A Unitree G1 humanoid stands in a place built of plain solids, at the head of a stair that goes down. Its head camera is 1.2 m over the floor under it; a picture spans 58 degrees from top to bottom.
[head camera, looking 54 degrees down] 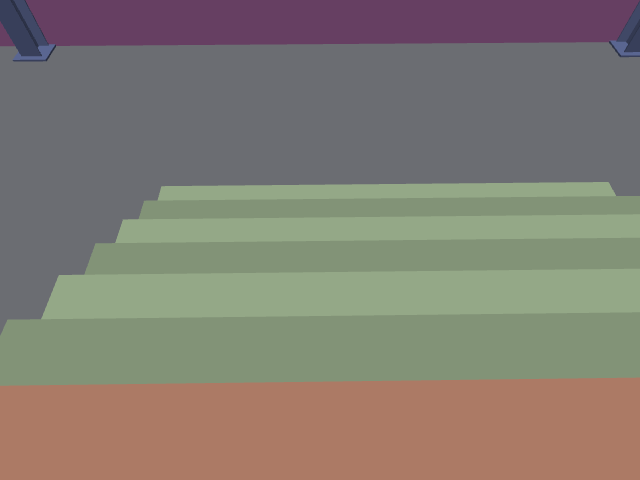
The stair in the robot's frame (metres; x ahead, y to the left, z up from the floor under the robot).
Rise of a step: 0.17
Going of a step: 0.28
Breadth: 3.10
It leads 1 degrees to the left of straight ahead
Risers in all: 7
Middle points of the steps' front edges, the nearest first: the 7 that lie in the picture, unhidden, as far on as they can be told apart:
0.40 -0.48 0.00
0.68 -0.47 -0.16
0.96 -0.47 -0.33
1.24 -0.47 -0.50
1.52 -0.46 -0.66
1.80 -0.46 -0.83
2.08 -0.46 -0.99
